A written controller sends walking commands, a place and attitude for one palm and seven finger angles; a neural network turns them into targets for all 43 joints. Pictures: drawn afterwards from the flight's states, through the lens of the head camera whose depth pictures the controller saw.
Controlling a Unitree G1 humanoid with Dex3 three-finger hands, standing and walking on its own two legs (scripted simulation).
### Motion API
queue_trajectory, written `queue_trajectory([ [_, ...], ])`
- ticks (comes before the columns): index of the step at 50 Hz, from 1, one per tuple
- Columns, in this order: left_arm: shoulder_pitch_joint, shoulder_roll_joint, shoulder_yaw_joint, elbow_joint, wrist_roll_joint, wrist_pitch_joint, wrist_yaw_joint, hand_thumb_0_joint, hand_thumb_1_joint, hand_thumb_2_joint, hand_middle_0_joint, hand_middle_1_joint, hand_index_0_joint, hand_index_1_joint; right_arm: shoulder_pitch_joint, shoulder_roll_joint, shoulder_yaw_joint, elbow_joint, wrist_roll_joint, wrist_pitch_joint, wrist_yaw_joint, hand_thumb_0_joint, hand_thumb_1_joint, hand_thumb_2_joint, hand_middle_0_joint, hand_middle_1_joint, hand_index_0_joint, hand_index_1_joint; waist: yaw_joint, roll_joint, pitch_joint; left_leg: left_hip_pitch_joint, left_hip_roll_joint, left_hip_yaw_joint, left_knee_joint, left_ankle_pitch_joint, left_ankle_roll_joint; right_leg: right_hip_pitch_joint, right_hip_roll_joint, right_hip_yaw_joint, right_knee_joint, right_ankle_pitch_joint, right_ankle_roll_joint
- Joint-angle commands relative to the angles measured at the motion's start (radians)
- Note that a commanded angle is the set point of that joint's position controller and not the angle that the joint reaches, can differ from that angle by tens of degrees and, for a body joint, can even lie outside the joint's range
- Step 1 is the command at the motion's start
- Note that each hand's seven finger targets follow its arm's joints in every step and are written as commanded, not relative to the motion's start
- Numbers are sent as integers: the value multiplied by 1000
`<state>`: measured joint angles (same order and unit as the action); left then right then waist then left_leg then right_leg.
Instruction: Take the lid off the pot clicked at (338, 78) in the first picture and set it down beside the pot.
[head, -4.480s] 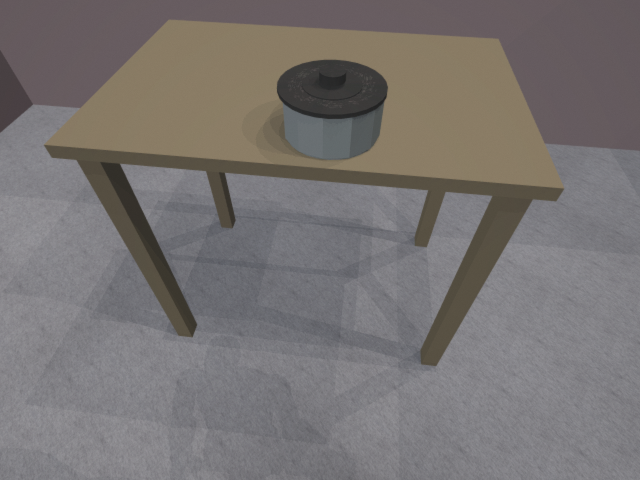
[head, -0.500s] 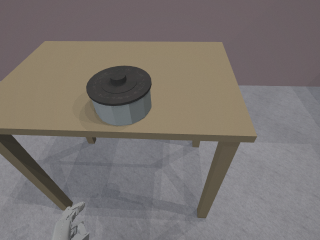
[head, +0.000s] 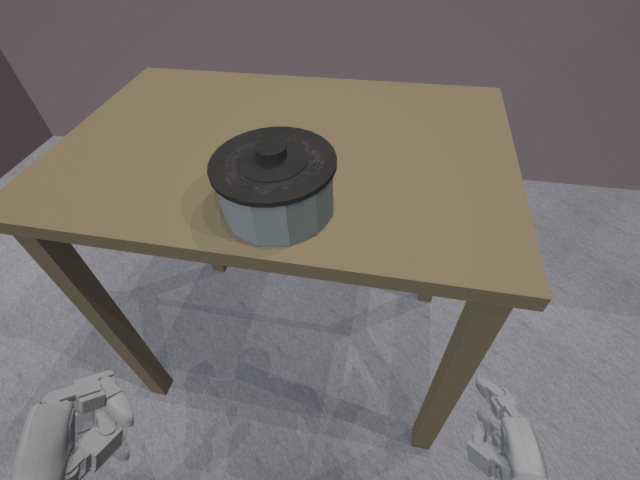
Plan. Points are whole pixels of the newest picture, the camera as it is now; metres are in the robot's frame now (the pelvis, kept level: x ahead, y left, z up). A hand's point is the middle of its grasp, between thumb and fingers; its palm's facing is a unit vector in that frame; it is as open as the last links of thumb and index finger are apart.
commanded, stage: raise the hand higher, near the body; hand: left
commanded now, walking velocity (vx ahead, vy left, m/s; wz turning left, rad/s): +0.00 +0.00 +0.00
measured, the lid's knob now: (270, 151) +0.52 +0.14 +0.15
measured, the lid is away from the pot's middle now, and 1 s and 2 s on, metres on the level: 0.00 0.00 0.00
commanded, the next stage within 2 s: reach forward and open the fingers in 0.82 s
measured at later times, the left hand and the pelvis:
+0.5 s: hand (93, 381) +0.16 +0.24 +0.13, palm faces +0.31 -0.85 -0.43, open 3.1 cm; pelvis +0.00 +0.01 +0.00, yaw -2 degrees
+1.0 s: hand (60, 355) +0.17 +0.24 +0.18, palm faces +0.40 -0.67 -0.62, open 3.1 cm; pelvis -0.03 +0.01 +0.00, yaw -2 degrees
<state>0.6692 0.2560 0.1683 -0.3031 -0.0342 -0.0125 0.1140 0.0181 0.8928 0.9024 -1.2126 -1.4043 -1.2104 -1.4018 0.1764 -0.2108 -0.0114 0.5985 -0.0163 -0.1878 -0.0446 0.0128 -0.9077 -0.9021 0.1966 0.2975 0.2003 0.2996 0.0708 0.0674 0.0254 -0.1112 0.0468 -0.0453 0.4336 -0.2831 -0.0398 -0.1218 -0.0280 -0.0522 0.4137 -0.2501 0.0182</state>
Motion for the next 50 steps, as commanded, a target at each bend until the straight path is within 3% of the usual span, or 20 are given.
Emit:
queue_trajectory([
  [1, 3, 213, 180, -324, 5, -87, 13, 0, 900, 900, -1300, -1500, -1300, -1500, -101, -105, -39, -151, 2, -74, -5, 0, -900, -900, 200, 300, 200, 300, 2, -19, -89, 18, -70, 95, -40, 331, 54, 44, 52, -36, -59, 303, -8],
  [4, 79, 136, 151, -203, 1, -87, -1, 0, 900, 900, -1300, -1500, -1300, -1500, -96, -91, -47, -130, 5, -62, -11, 0, -900, -900, 200, 300, 200, 300, -2, -112, -32, -6, -59, 101, -48, 327, 56, 29, 53, -40, -58, 305, -1],
  [5, 99, 142, 166, -200, 0, -90, -6, 0, 900, 900, -1300, -1500, -1300, -1500, -95, -95, -55, -129, 7, -58, -11, 0, -900, -900, 200, 300, 200, 300, 4, -117, -42, -1, -57, 106, -47, 334, 57, 35, 52, -35, -58, 310, 0],
  [7, 105, 132, 148, -268, 1, -104, -16, 0, 900, 900, -1300, -1500, -1300, -1500, -101, -94, -54, -140, 7, -63, -3, 0, -900, -900, 200, 300, 200, 300, 7, -64, -74, 14, -56, 107, -48, 354, 58, 48, 49, -32, -51, 321, 0],
  [11, 18, 232, 218, -422, 7, -132, 5, 0, 900, 900, -1300, -1500, -1300, -1500, -105, -105, -50, -143, 1, -93, -9, 0, -900, -900, 200, 300, 200, 300, 9, -16, -133, 41, -57, 107, -32, 383, 56, 60, 56, -29, -55, 334, 3],
  [14, 66, 183, 207, -331, 2, -133, 5, 0, 900, 900, -1300, -1500, -1300, -1500, -98, -94, -55, -127, 5, -88, -18, 0, -900, -900, 200, 300, 200, 300, 5, -84, -62, 11, -53, 108, -47, 342, 56, 39, 56, -37, -61, 302, 1],
  [16, 73, 181, 215, -316, 0, -135, 1, 0, 900, 900, -1300, -1500, -1300, -1500, -102, -99, -60, -127, 8, -81, -15, 0, -900, -900, 200, 300, 200, 300, 5, -68, -43, 13, -53, 114, -53, 319, 52, 28, 60, -31, -70, 281, 0],
  [17, 44, 151, 175, -348, -1, -144, -5, 0, 900, 900, -1300, -1500, -1300, -1500, -96, -97, -53, -134, 9, -84, -13, 0, -900, -900, 200, 300, 200, 300, 0, -38, -47, 8, -51, 108, -61, 312, 52, 35, 54, -32, -63, 265, -1],
  [21, -13, 212, 204, -474, 3, -165, 7, 0, 900, 900, -1300, -1500, -1300, -1500, -96, -111, -48, -143, 5, -105, -6, 0, -900, -900, 200, 300, 200, 300, 4, 29, -98, 32, -52, 102, -51, 347, 49, 52, 60, -29, -63, 279, -3],
  [24, 4, 193, 212, -421, -1, -166, 11, 0, 900, 900, -1300, -1500, -1300, -1500, -92, -100, -49, -135, 6, -100, -10, 0, -900, -900, 200, 300, 200, 300, 5, -35, -56, 7, -47, 98, -64, 332, 46, 49, 62, -36, -64, 269, -6],
  [26, -5, 210, 245, -392, -5, -163, 11, 0, 900, 900, -1300, -1500, -1300, -1500, -94, -103, -52, -132, 7, -88, -7, 0, -900, -900, 200, 300, 200, 300, 6, -38, -33, -1, -46, 103, -72, 299, 41, 44, 67, -31, -77, 250, -8],
  [27, -33, 174, 206, -408, -6, -169, 5, 0, 900, 900, -1300, -1500, -1300, -1500, -94, -100, -47, -136, 9, -87, -7, 0, -900, -900, 200, 300, 200, 300, -1, -4, -23, 3, -46, 106, -76, 282, 41, 36, 62, -26, -79, 235, -10],
  [29, -71, 171, 195, -431, -7, -178, 3, 0, 900, 900, -1300, -1500, -1300, -1500, -91, -102, -43, -137, 8, -87, -4, 0, -900, -900, 200, 300, 200, 300, -3, 19, -21, -1, -46, 100, -81, 264, 41, 37, 60, -26, -81, 214, -10],
  [34, -119, 215, 246, -452, -12, -189, 13, 0, 900, 900, -1300, -1500, -1300, -1500, -101, -102, -40, -134, 3, -94, -7, 0, -900, -900, 200, 300, 200, 300, 4, -28, -40, 8, -47, 99, -86, 221, 44, 46, 64, -24, -100, 182, -12],
  [38, -164, 191, 233, -424, -15, -192, 10, 0, 900, 900, -1300, -1500, -1300, -1500, -106, -98, -34, -120, 5, -92, -4, 0, -900, -900, 200, 300, 200, 300, -1, 8, 5, -1, -46, 99, -101, 184, 38, 30, 65, -19, -116, 138, -15],
  [46, -211, 247, 298, -472, -22, -216, 17, 0, 900, 900, -1300, -1500, -1300, -1500, -120, -103, -39, -114, 3, -106, 0, 0, -900, -900, 200, 300, 200, 300, 11, -13, -43, 30, -48, 105, -102, 171, 40, 50, 67, -13, -132, 127, -14],
  [47, -189, 421, 217, -417, 368, -105, 40, 0, 869, 921, -1293, -1465, -1293, -1465, -123, -178, 2, -102, -21, -35, 29, 0, -900, -900, 200, 300, 200, 300, 18, 79, -15, -122, -61, 85, -95, 173, 37, 22, 60, -23, -16, 88, -18],
  [48, -226, 315, 184, -496, 364, -58, 48, 0, 839, 942, -1285, -1429, -1285, -1429, -140, -141, -12, -145, -3, 0, 51, 0, -900, -900, 200, 300, 200, 300, 20, 100, 1, -144, -51, 81, -103, 167, 38, 7, 55, -42, 0, 71, -32],
  [49, -276, 317, 175, -515, 365, -43, 52, 0, 810, 963, -1279, -1394, -1279, -1394, -143, -148, -14, -146, -2, 14, 59, 0, -900, -900, 200, 300, 200, 300, 10, 113, -5, -148, -51, 84, -99, 160, 39, -3, 56, -41, 4, 64, -35],
  [50, -245, 358, 180, -478, 454, -9, 64, 0, 782, 984, -1273, -1358, -1273, -1358, -150, -152, -20, -142, -4, 31, 62, 0, -900, -900, 200, 300, 200, 300, 34, 124, -12, -149, -49, 85, -97, 112, 39, -4, 57, -29, 6, 31, -36],
])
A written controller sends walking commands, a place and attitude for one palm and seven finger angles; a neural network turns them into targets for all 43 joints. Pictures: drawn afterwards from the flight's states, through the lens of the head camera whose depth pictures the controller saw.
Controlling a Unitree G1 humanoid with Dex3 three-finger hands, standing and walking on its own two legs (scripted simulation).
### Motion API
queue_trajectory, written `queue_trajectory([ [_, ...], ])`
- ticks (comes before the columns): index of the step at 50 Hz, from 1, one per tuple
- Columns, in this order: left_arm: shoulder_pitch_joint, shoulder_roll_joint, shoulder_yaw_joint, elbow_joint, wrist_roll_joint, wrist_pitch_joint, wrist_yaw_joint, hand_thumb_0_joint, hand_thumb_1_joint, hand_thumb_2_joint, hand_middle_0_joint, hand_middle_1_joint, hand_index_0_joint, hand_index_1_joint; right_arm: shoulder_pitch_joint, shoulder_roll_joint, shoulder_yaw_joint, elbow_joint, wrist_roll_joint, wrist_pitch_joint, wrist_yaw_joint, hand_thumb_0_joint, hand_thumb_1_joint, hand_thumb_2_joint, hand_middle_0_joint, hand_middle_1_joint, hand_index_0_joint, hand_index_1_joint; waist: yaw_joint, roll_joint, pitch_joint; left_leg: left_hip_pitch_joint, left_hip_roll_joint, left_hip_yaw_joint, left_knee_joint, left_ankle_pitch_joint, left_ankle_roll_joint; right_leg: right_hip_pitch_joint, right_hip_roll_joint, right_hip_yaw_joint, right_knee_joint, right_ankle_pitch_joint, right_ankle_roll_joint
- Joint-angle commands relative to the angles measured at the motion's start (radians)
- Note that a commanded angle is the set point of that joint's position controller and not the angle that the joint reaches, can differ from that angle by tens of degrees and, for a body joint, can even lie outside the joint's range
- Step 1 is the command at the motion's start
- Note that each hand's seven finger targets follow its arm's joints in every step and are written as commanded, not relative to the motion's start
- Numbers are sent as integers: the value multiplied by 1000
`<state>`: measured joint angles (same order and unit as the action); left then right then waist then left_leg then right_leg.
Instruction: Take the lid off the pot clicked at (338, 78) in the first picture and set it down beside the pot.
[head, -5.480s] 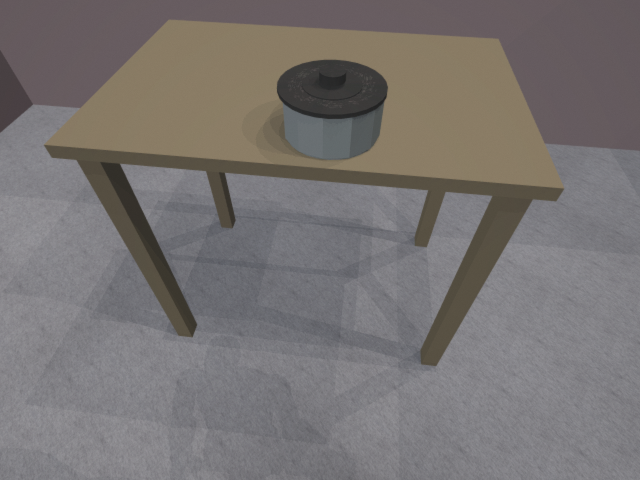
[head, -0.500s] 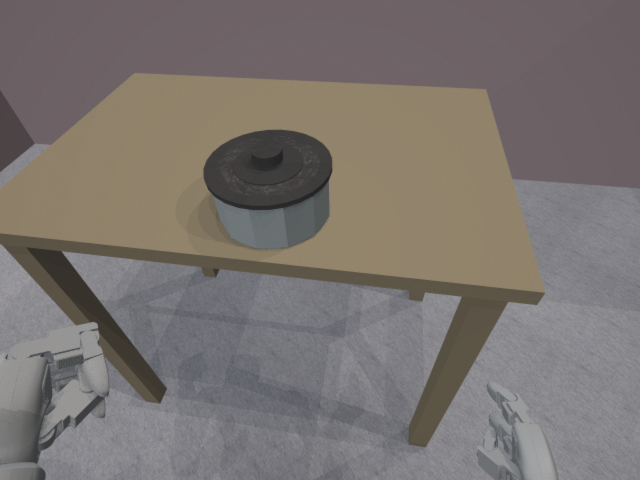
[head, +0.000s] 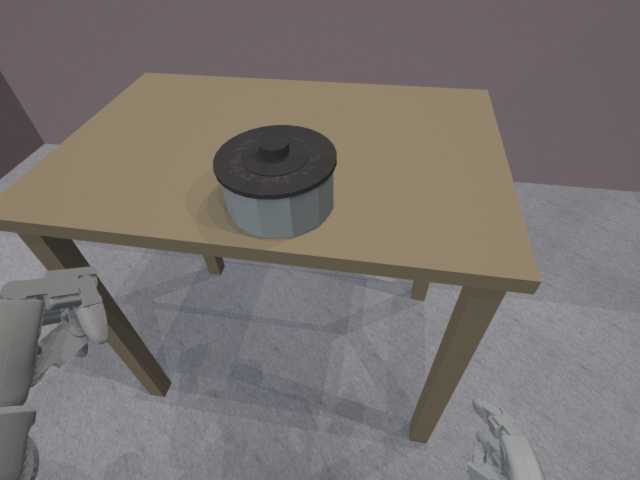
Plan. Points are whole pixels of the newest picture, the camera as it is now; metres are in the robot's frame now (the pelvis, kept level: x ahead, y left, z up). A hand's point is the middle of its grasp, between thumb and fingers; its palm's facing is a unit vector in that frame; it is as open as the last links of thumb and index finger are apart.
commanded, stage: reach forward and open the fingers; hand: left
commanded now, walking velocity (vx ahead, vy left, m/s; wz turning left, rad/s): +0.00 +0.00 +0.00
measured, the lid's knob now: (274, 146) +0.55 +0.15 +0.15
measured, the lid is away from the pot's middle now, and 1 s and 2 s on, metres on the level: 0.00 0.00 0.00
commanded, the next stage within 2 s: move the open hand above the knob in 1.02 s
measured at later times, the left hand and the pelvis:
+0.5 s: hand (88, 306) +0.22 +0.26 +0.17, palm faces -0.09 +0.00 -1.00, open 4.7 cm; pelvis -0.01 -0.02 +0.00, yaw +2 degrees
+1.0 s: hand (116, 250) +0.27 +0.25 +0.20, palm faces -0.09 +0.04 -0.99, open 9.8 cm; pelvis -0.03 +0.00 +0.00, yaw +1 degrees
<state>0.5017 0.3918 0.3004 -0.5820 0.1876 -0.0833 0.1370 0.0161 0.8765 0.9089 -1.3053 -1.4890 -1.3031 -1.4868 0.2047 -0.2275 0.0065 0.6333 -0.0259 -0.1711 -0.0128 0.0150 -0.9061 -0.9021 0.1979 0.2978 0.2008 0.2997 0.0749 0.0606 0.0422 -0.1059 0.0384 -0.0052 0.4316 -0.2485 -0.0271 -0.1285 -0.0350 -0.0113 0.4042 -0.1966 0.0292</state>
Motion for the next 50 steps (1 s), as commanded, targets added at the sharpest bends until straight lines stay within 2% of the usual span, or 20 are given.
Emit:
queue_trajectory([
  [1, -49, 294, 89, -227, 291, 104, 46, 0, 753, 1005, -1266, -1323, -1266, -1323, -197, -143, -33, -204, 16, 33, 37, 0, -900, -900, 200, 300, 200, 300, 39, 157, -62, -162, -40, 44, -85, 57, 29, 29, 72, -56, 20, -28, -45],
  [4, -145, 390, 92, -220, 426, 184, 20, 0, 666, 1068, -1246, -1216, -1246, -1216, -215, -151, -32, -209, 14, 101, 36, 0, -900, -900, 200, 300, 200, 300, 35, 50, -149, -136, -55, 50, -41, 119, 36, 35, 64, -41, 15, -26, -46],
  [5, -164, 406, 87, -169, 461, 206, 0, 0, 635, 1089, -1239, -1181, -1239, -1181, -224, -151, -32, -205, 19, 117, 33, 0, -900, -900, 200, 300, 200, 300, 29, 1, -132, -138, -58, 49, -35, 120, 37, 22, 64, -38, 4, -32, -42],
  [9, -259, 437, 33, 16, 524, 260, -119, 0, 507, 1173, -1207, -1039, -1207, -1039, -253, -164, -29, -183, 51, 141, 12, 0, -900, -900, 200, 300, 200, 300, 19, -81, -103, -112, -61, 50, -49, 115, 43, 9, 58, -28, -40, -22, -28],
  [14, -429, 486, -18, -16, 518, 245, -264, 0, 339, 1278, -1160, -861, -1160, -861, -301, -165, -19, -183, 53, 106, -13, 0, -900, -900, 200, 300, 200, 300, 25, -45, -178, -53, -83, 37, -63, 178, 54, 44, 55, -34, -48, 60, -16],
  [21, -569, 662, 90, 115, 537, 209, -423, 0, 98, 1425, -1081, -613, -1081, -613, -307, -159, -4, -172, 46, 97, -27, 0, -900, -900, 200, 300, 200, 300, 41, -4, -176, -61, -90, 31, -67, 232, 49, 48, 68, -26, -75, 106, -14],
  [23, -608, 596, 10, 197, 508, 200, -470, 0, 32, 1467, -1056, -542, -1056, -542, -282, -156, 0, -161, 50, 117, -32, 0, -900, -900, 200, 300, 200, 300, 18, -31, -127, -68, -93, 44, -82, 222, 52, 30, 62, -42, -82, 101, -9],
  [26, -623, 581, -10, 148, 489, 188, -523, 0, -65, 1530, -1018, -436, -1018, -436, -295, -159, -8, -191, 59, 108, -20, 0, -900, -900, 200, 300, 200, 300, 19, -1, -190, -39, -95, 40, -73, 221, 49, 29, 77, -37, -94, 110, -7],
  [27, -710, 576, -39, 101, 477, 170, -538, 0, -97, 1551, -1005, -400, -1005, -400, -286, -159, -3, -192, 56, 106, -23, 0, -900, -900, 200, 300, 200, 300, 10, -7, -225, -20, -107, 44, -73, 230, 56, 47, 63, -43, -86, 112, -7],
  [31, -765, 681, 37, 113, 506, 145, -561, 0, -219, 1635, -951, -258, -951, -258, -289, -166, -9, -202, 50, 97, -27, 0, -900, -900, 200, 300, 200, 300, 21, 20, -259, -10, -101, 34, -81, 225, 55, 39, 82, -41, -100, 95, -9],
  [32, -854, 695, 37, 145, 508, 133, -564, 0, -248, 1656, -937, -223, -937, -223, -271, -163, 1, -192, 46, 104, -32, 0, -900, -900, 200, 300, 200, 300, 16, -15, -258, -14, -109, 35, -86, 219, 59, 47, 68, -50, -97, 71, -12],
  [34, -864, 710, 63, 225, 502, 120, -560, 0, -306, 1664, -909, -152, -909, -152, -250, -169, -5, -186, 51, 122, -33, 0, -900, -900, 200, 300, 200, 300, 20, -15, -215, -39, -102, 36, -104, 202, 53, 37, 69, -57, -105, 50, -15],
  [36, -837, 669, 46, 249, 496, 125, -560, 0, -362, 1671, -882, -81, -882, -81, -256, -164, -11, -197, 59, 116, -19, 0, -900, -900, 200, 300, 200, 300, 24, 15, -230, -39, -96, 31, -103, 205, 48, 33, 83, -49, -113, 51, -20],
  [39, -886, 541, -87, 215, 463, 130, -565, 0, -353, 1630, -874, -81, -874, -81, -247, -162, -16, -200, 67, 125, -11, 0, -900, -900, 200, 300, 200, 300, 5, 15, -215, -32, -98, 33, -126, 172, 49, 23, 77, -62, -110, 25, -20],
  [41, -875, 535, -99, 190, 491, 148, -564, 0, -348, 1611, -870, -81, -870, -81, -270, -162, -19, -217, 69, 108, 1, 0, -900, -900, 200, 300, 200, 300, 12, 40, -245, -32, -93, 26, -125, 166, 45, 22, 93, -55, -110, 18, -25],
  [42, -972, 564, -101, 158, 507, 146, -561, 0, -346, 1604, -869, -81, -869, -81, -251, -163, -15, -205, 63, 106, 0, 0, -900, -900, 200, 300, 200, 300, 7, 24, -280, -22, -99, 26, -128, 173, 49, 48, 80, -53, -101, 14, -29],
  [44, -1013, 636, -51, 215, 540, 157, -551, 0, -343, 1593, -866, -81, -866, -81, -249, -175, -17, -195, 60, 121, -4, 0, -900, -900, 200, 300, 200, 300, 11, -2, -249, -59, -92, 18, -147, 136, 47, 39, 83, -57, -101, -20, -30],
  [46, -1074, 730, 29, 228, 572, 167, -536, 0, -341, 1584, -865, -81, -865, -81, -263, -178, -16, -200, 56, 114, -1, 0, -900, -900, 200, 300, 200, 300, 28, 49, -277, -71, -90, 13, -144, 137, 46, 48, 92, -45, -100, -30, -39],
  [47, -1157, 709, 2, 251, 575, 166, -534, 0, -339, 1580, -864, -81, -864, -81, -249, -164, -6, -196, 53, 112, -3, 0, -900, -900, 200, 300, 200, 300, 20, 30, -294, -67, -97, 13, -145, 144, 49, 60, 79, -44, -91, -37, -43],
  [50, -1083, 607, -65, 354, 533, 186, -550, 0, -336, 1568, -862, -81, -862, -81, -239, -163, -12, -192, 66, 130, 1, 0, -900, -900, 200, 300, 200, 300, 14, 14, -243, -90, -92, 24, -147, 127, 45, 33, 77, -51, -91, -27, -38],
])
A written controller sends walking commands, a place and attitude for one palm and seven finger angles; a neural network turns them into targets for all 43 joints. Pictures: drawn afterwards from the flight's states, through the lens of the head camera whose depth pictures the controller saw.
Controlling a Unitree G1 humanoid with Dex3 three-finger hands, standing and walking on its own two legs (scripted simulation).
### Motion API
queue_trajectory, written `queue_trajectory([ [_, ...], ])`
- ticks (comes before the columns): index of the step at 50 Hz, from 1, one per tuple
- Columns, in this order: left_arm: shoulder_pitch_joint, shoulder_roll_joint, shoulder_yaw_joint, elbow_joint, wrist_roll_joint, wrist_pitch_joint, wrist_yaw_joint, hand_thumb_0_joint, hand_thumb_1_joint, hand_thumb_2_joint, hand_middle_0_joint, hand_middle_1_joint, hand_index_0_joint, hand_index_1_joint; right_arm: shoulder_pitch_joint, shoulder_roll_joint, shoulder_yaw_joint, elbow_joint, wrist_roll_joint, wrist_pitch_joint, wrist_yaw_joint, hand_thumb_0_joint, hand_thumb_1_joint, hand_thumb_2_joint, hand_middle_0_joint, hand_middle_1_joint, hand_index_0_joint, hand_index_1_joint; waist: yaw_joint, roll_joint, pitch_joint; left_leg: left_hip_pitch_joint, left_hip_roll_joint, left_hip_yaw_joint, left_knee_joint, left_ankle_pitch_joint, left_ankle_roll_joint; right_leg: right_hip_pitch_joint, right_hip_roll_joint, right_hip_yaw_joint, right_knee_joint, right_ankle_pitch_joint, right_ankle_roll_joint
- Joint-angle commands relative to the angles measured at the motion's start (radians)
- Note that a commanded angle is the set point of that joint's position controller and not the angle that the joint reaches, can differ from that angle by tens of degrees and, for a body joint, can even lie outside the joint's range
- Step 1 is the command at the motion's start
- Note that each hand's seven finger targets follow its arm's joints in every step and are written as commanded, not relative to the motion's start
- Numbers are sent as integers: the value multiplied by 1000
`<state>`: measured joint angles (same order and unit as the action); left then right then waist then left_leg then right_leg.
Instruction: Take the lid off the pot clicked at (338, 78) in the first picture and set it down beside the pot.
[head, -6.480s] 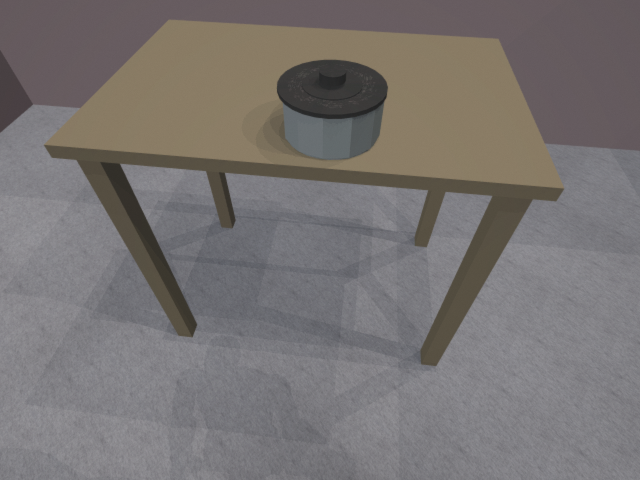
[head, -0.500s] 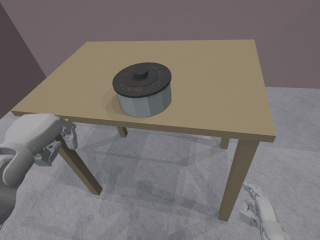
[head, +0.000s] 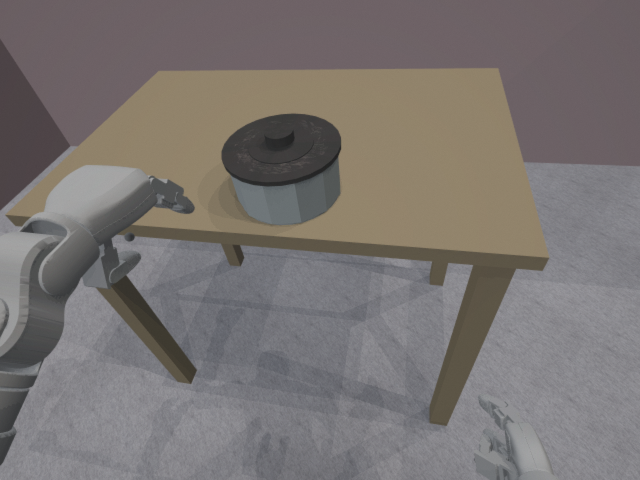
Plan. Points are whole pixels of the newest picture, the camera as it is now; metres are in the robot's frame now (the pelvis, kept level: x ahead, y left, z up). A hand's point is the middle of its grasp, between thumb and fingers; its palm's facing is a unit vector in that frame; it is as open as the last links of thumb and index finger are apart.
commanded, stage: reach forward and open the fingers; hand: left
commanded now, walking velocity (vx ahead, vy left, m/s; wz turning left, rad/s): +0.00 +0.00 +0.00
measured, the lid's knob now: (279, 135) +0.58 +0.14 +0.15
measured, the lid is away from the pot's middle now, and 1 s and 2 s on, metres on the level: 0.00 0.00 0.00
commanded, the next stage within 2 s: move the open hand above the knob in 0.02 s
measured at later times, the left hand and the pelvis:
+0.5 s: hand (183, 191) +0.38 +0.21 +0.19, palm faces -0.18 +0.00 -0.98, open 10.0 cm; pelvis +0.02 -0.01 +0.00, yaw +0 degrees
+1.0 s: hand (216, 151) +0.44 +0.18 +0.21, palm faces -0.19 -0.03 -0.98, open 10.0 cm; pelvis +0.04 +0.00 +0.00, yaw -1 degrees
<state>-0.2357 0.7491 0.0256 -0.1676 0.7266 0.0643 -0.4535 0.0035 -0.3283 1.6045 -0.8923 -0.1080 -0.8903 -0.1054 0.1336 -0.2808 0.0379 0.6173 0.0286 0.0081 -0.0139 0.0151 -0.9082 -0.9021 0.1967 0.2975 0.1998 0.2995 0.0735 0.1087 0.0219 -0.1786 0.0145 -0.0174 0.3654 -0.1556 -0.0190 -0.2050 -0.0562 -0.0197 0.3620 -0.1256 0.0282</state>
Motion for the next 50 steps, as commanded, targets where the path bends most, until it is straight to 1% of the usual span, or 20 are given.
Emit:
queue_trajectory([
  [1, -292, 209, 193, -52, -12, 55, 28, 0, -335, 1566, -861, -81, -861, -81, -180, -106, -46, -187, 19, -55, 11, 0, -900, -900, 200, 300, 200, 300, 19, -19, -227, -11, -66, 34, -73, 56, 36, 100, 112, -41, -56, -73, -38],
  [4, -336, 132, 88, -114, -21, 66, 4, 0, -335, 1566, -861, -81, -861, -81, -176, -111, -46, -191, 25, -45, 18, 0, -900, -900, 200, 300, 200, 300, -1, -62, -228, -4, -65, 38, -80, 31, 39, 96, 105, -49, -45, -74, -33],
  [6, -360, 182, 124, -113, 16, 73, 3, 0, -336, 1569, -862, -81, -862, -81, -191, -115, -45, -204, 25, -58, 16, 0, -900, -900, 200, 300, 200, 300, 3, -56, -239, -1, -64, 39, -71, 21, 40, 78, 120, -45, -52, -88, -35],
  [7, -496, 221, 131, -139, 29, 71, 9, 0, -336, 1569, -862, -81, -862, -81, -168, -112, -40, -190, 20, -63, 12, 0, -900, -900, 200, 300, 200, 300, -8, -53, -291, 16, -73, 40, -70, 36, 46, 111, 108, -37, -45, -88, -39],
  [11, -595, 306, 188, -11, 63, 86, 19, 0, -336, 1569, -862, -81, -862, -81, -166, -125, -43, -173, 17, -61, -2, 0, -900, -900, 200, 300, 200, 300, -3, -33, -268, -3, -70, 35, -65, 45, 45, 86, 118, -37, -56, -93, -44],
  [12, -679, 275, 151, -38, 65, 84, 13, 0, -336, 1569, -862, -81, -862, -81, -155, -109, -36, -173, 13, -65, -2, 0, -900, -900, 200, 300, 200, 300, -11, -43, -319, 19, -77, 35, -63, 71, 47, 119, 105, -31, -45, -72, -45],
  [18, -559, 119, 25, 113, 54, 131, -34, 0, -336, 1569, -862, -81, -862, -81, -142, -111, -45, -169, 26, -39, 8, 0, -900, -900, 200, 300, 200, 300, -21, -106, -274, 4, -75, 62, -43, 123, 49, 106, 101, -46, -34, 15, -43],
  [21, -635, 180, 58, 33, 77, 135, -38, 0, -336, 1569, -862, -81, -862, -81, -162, -120, -45, -192, 25, -41, 13, 0, -900, -900, 200, 300, 200, 300, -17, -58, -340, 27, -82, 62, -24, 171, 51, 121, 109, -39, -28, 64, -45],
  [22, -759, 174, 33, 1, 84, 127, -39, 0, -336, 1569, -862, -81, -862, -81, -143, -109, -38, -184, 21, -48, 9, 0, -900, -900, 200, 300, 200, 300, -31, -70, -376, 46, -90, 60, -28, 183, 55, 147, 103, -35, -26, 71, -44],
  [23, -733, 194, 51, 110, 92, 137, -38, 0, -336, 1569, -862, -81, -862, -81, -134, -112, -42, -166, 19, -44, 0, 0, -900, -900, 200, 300, 200, 300, -33, -90, -323, 29, -84, 66, -26, 167, 56, 122, 102, -39, -29, 61, -42],
  [26, -784, 263, 108, 140, 98, 144, -39, 0, -336, 1569, -862, -81, -862, -81, -129, -129, -46, -168, 18, -41, 1, 0, -900, -900, 200, 300, 200, 300, -20, -64, -348, 23, -91, 57, -19, 196, 57, 134, 106, -35, -24, 103, -47],
  [27, -855, 248, 89, 101, 103, 139, -44, 0, -336, 1569, -862, -81, -862, -81, -111, -114, -41, -171, 15, -45, 1, 0, -900, -900, 200, 300, 200, 300, -26, -95, -401, 43, -94, 59, -17, 230, 60, 176, 97, -27, -11, 142, -44],
  [31, -711, 100, -11, 164, 72, 167, -73, 0, -336, 1569, -862, -81, -862, -81, -132, -114, -49, -187, 26, -35, 17, 0, -900, -900, 200, 300, 200, 300, -22, -74, -383, 45, -93, 69, 3, 289, 58, 158, 103, -37, 2, 218, -45],
  [33, -707, 119, -2, 179, 83, 176, -81, 0, -336, 1569, -862, -81, -862, -81, -109, -118, -52, -178, 22, -24, 17, 0, -900, -900, 200, 300, 200, 300, -26, -138, -378, 36, -88, 77, 3, 285, 61, 172, 94, -37, 12, 229, -40],
  [39, -871, 174, 20, 153, 104, 180, -75, 0, -336, 1569, -862, -81, -862, -81, -99, -119, -47, -176, 20, -17, 13, 0, -900, -900, 200, 300, 200, 300, -38, -128, -379, 40, -87, 70, 3, 309, 64, 166, 97, -35, 17, 242, -42],
  [41, -886, 139, -8, 168, 98, 187, -74, 0, -336, 1569, -862, -81, -862, -81, -109, -122, -49, -178, 23, -19, 14, 0, -900, -900, 200, 300, 200, 300, -41, -99, -389, 59, -86, 68, 8, 328, 64, 151, 106, -34, 9, 246, -46],
  [42, -978, 155, -4, 95, 101, 174, -70, 0, -336, 1569, -862, -81, -862, -81, -77, -110, -47, -177, 21, -30, 15, 0, -900, -900, 200, 300, 200, 300, -44, -96, -454, 96, -88, 63, 4, 362, 65, 188, 103, -26, 15, 260, -45],
  [46, -875, 73, -57, 240, 101, 201, -69, 0, -336, 1569, -862, -81, -862, -81, -90, -118, -50, -164, 22, -16, 20, 0, -900, -900, 200, 300, 200, 300, -44, -95, -382, 65, -80, 67, 4, 353, 59, 141, 106, -37, 8, 243, -51],
  [48, -944, 23, -117, 278, 119, 216, -69, 0, -336, 1569, -862, -81, -862, -81, -78, -112, -51, -151, 27, -7, 19, 0, -900, -900, 200, 300, 200, 300, -62, -109, -359, 68, -72, 70, -5, 333, 56, 125, 103, -38, 8, 207, -52],
  [50, -987, 51, -100, 249, 124, 217, -63, 0, -336, 1569, -862, -81, -862, -81, -82, -114, -52, -156, 25, -7, 20, 0, -900, -900, 200, 300, 200, 300, -57, -95, -384, 74, -76, 64, -9, 316, 58, 129, 104, -34, 5, 196, -55],
])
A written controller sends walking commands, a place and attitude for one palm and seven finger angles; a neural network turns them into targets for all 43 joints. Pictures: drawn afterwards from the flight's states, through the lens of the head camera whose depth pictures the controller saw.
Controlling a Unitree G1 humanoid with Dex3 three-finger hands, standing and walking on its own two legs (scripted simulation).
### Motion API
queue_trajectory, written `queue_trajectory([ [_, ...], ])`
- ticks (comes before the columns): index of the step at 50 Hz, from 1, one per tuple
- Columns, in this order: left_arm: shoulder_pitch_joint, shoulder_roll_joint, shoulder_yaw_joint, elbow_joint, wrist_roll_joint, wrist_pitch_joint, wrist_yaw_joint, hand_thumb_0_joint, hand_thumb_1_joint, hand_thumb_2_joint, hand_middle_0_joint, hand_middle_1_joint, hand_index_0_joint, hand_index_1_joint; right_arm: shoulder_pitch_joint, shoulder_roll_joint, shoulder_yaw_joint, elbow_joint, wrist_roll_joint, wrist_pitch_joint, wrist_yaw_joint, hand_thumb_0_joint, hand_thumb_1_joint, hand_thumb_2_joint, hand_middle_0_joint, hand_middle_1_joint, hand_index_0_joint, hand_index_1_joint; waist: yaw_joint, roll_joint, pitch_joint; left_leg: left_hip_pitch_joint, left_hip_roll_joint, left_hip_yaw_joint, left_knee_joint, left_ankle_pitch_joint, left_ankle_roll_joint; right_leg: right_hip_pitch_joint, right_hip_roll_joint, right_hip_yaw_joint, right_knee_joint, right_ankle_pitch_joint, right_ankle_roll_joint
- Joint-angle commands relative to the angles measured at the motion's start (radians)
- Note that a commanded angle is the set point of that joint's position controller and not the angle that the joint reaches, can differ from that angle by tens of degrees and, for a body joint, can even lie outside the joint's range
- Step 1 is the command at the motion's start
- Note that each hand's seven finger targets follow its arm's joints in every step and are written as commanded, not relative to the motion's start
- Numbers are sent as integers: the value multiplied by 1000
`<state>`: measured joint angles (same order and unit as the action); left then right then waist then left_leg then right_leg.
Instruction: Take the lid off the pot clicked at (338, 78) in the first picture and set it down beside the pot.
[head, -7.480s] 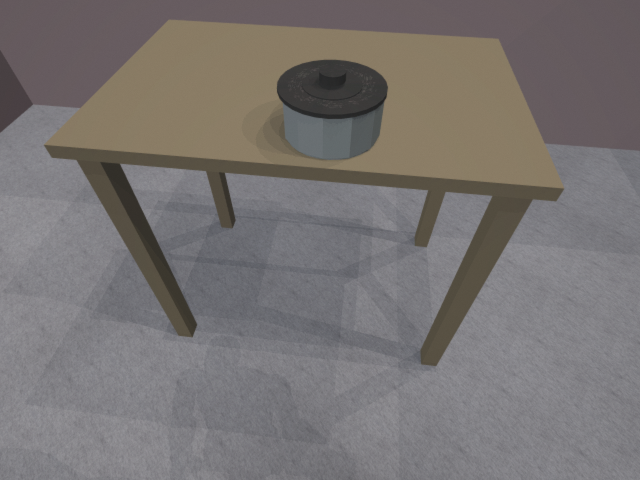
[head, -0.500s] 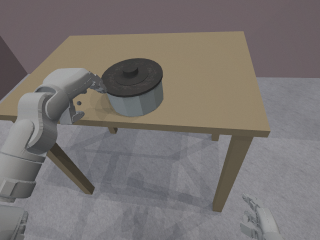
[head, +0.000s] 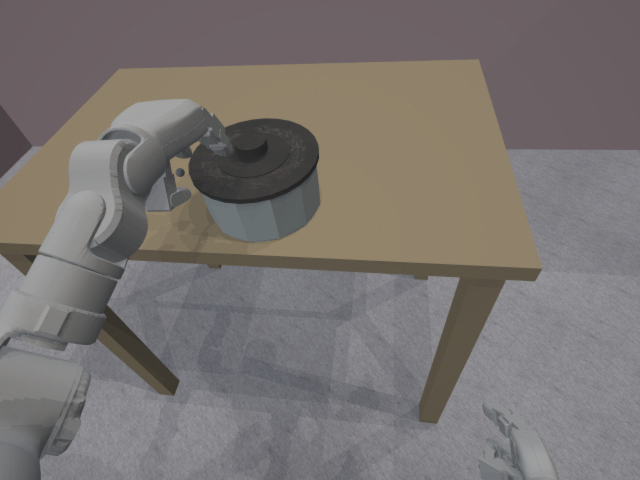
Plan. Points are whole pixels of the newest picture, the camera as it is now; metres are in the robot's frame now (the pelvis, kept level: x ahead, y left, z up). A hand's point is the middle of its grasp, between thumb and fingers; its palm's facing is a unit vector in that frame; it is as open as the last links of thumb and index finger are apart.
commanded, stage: move the open hand above the knob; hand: left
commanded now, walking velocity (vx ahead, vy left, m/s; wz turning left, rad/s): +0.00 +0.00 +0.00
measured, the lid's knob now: (251, 145) +0.53 +0.14 +0.14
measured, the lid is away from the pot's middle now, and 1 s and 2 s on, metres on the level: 0.00 0.00 0.00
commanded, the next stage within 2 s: lower the open fingers around the knob in 1.48 s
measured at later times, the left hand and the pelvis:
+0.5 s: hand (224, 133) +0.46 +0.15 +0.21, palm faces -0.25 +0.00 -0.97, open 10.0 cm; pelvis +0.01 +0.00 +0.00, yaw -1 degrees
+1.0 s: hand (242, 110) +0.52 +0.14 +0.21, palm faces -0.28 -0.02 -0.96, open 10.0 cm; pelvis +0.03 +0.00 +0.00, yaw -3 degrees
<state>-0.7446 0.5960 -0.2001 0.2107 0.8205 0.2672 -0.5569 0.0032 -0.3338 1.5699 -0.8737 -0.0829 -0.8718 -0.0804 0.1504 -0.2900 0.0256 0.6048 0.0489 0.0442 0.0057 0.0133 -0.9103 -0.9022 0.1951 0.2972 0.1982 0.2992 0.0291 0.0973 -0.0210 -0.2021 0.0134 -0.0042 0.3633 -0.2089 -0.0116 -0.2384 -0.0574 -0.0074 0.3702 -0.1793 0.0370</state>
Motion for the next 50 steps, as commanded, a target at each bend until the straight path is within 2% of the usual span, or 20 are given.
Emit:
queue_trajectory([
  [1, -493, 220, 138, -159, 31, 15, 44, 0, -336, 1569, -862, -81, -862, -81, -110, -111, -40, -149, 5, -45, 3, 0, -900, -900, 200, 300, 200, 300, -9, -64, -374, 111, -74, 47, 1, 401, 51, 167, 111, -46, 2, 265, -68],
  [2, -578, 205, 110, -181, 43, 8, 43, 0, -336, 1569, -862, -81, -862, -81, -96, -96, -34, -146, 1, -54, 2, 0, -900, -900, 200, 300, 200, 300, -18, -58, -409, 133, -76, 41, -8, 413, 51, 180, 109, -42, -1, 256, -67],
  [3, -578, 171, 84, -110, 43, 13, 45, 0, -336, 1569, -862, -81, -862, -81, -93, -92, -35, -134, 2, -55, -3, 0, -900, -900, 200, 300, 200, 300, -26, -73, -382, 127, -72, 40, -3, 409, 53, 166, 109, -47, 4, 252, -68],
  [6, -582, 225, 131, 19, 48, 28, 53, 0, -336, 1569, -862, -81, -862, -81, -67, -116, -39, -112, 0, -42, -8, 0, -900, -900, 200, 300, 200, 300, -26, -97, -329, 94, -71, 42, -15, 338, 50, 136, 114, -51, -11, 222, -72],
  [7, -667, 226, 118, 15, 61, 20, 51, 0, -336, 1569, -862, -81, -862, -81, -52, -108, -35, -109, -3, -45, -11, 0, -900, -900, 200, 300, 200, 300, -34, -110, -354, 95, -74, 45, -28, 322, 49, 153, 110, -46, -14, 211, -71],
  [9, -678, 162, 67, 60, 54, 17, 55, 0, -336, 1569, -862, -81, -862, -81, -50, -97, -34, -109, 2, -42, -14, 0, -900, -900, 200, 300, 200, 300, -38, -103, -346, 89, -71, 45, -24, 309, 49, 146, 104, -49, -1, 202, -70],
  [12, -753, 138, 42, -5, 54, 2, 59, 0, -336, 1569, -862, -81, -862, -81, -43, -96, -39, -114, -2, -54, -10, 0, -900, -900, 200, 300, 200, 300, -44, -62, -446, 154, -72, 39, -11, 396, 51, 167, 109, -38, 3, 255, -72],
  [16, -699, 180, 81, 249, 70, 25, 61, 0, -336, 1569, -862, -81, -862, -81, -2, -123, -43, -75, -6, -31, -18, 0, -900, -900, 200, 300, 200, 300, -50, -135, -318, 61, -74, 49, -28, 294, 47, 137, 107, -50, -11, 225, -73],
  [18, -757, 136, 41, 295, 79, 23, 58, 0, -336, 1569, -862, -81, -862, -81, 18, -112, -40, -71, -4, -27, -22, 0, -900, -900, 200, 300, 200, 300, -62, -165, -286, 42, -72, 54, -36, 252, 49, 123, 104, -50, -8, 194, -69],
  [22, -896, 188, 67, 203, 85, -20, 71, 0, -336, 1569, -862, -81, -862, -81, 32, -112, -46, -80, -13, -42, -27, 0, -900, -900, 200, 300, 200, 300, -67, -107, -434, 103, -78, 56, -18, 326, 58, 185, 104, -27, 3, 269, -68],
  [24, -891, 108, 3, 304, 79, -22, 67, 0, -336, 1569, -862, -81, -862, -81, 55, -106, -49, -61, -7, -41, -32, 0, -900, -900, 200, 300, 200, 300, -89, -133, -371, 89, -75, 60, -16, 287, 60, 147, 103, -35, -1, 250, -63],
  [26, -864, 124, 18, 391, 71, -16, 69, 0, -336, 1569, -862, -81, -862, -81, 78, -127, -58, -43, -6, -35, -35, 0, -900, -900, 200, 300, 200, 300, -91, -150, -332, 67, -77, 62, -24, 253, 59, 128, 106, -38, -18, 236, -63],
  [29, -965, 232, 94, 421, 93, -44, 82, 0, -336, 1569, -862, -81, -862, -81, 116, -126, -56, -28, -13, -41, -46, 0, -900, -900, 200, 300, 200, 300, -90, -174, -389, 48, -77, 72, -24, 255, 65, 183, 97, -23, -5, 273, -54],
  [33, -1027, 125, 7, 452, 104, -70, 94, 0, -336, 1569, -862, -81, -862, -81, 147, -116, -69, -9, -11, -51, -44, 0, -900, -900, 200, 300, 200, 300, -115, -109, -408, 99, -69, 72, -4, 334, 67, 148, 102, -22, 0, 319, -61],
  [35, -1022, 127, 11, 498, 104, -67, 94, 0, -336, 1569, -862, -81, -862, -81, 166, -125, -72, 2, -11, -49, -42, 0, -900, -900, 200, 300, 200, 300, -119, -111, -397, 91, -70, 73, -6, 333, 65, 140, 104, -22, -3, 328, -59],
  [40, -977, 220, 92, 545, 117, -72, 94, 0, -336, 1569, -862, -81, -862, -81, 182, -134, -74, 2, -19, -35, -40, 0, -900, -900, 200, 300, 200, 300, -95, -156, -437, 58, -68, 80, -3, 382, 73, 211, 92, -16, 16, 407, -53],
  [41, -963, 225, 96, 511, 113, -76, 97, 0, -336, 1569, -862, -81, -862, -81, 183, -143, -80, 0, -21, -30, -38, 0, -900, -900, 200, 300, 200, 300, -86, -122, -467, 76, -64, 79, 2, 434, 72, 218, 92, -17, 17, 441, -55],
  [46, -933, 128, 24, 435, 104, -65, 88, 0, -336, 1569, -862, -81, -862, -81, 176, -136, -92, -14, -15, -27, -22, 0, -900, -900, 200, 300, 200, 300, -97, -99, -458, 136, -54, 75, 25, 557, 78, 171, 99, -19, 14, 465, -51],
  [49, -979, 240, 116, 397, 108, -65, 89, 0, -336, 1569, -862, -81, -862, -81, 179, -136, -87, -15, -18, -36, -22, 0, -900, -900, 200, 300, 200, 300, -91, -125, -480, 133, -56, 71, 24, 541, 83, 197, 97, -14, 22, 461, -49],
  [50, -977, 232, 109, 398, 105, -68, 87, 0, -336, 1569, -862, -81, -862, -81, 173, -132, -85, -19, -19, -37, -25, 0, -900, -900, 200, 300, 200, 300, -91, -125, -483, 132, -57, 72, 28, 558, 85, 201, 95, -14, 26, 476, -49],
])
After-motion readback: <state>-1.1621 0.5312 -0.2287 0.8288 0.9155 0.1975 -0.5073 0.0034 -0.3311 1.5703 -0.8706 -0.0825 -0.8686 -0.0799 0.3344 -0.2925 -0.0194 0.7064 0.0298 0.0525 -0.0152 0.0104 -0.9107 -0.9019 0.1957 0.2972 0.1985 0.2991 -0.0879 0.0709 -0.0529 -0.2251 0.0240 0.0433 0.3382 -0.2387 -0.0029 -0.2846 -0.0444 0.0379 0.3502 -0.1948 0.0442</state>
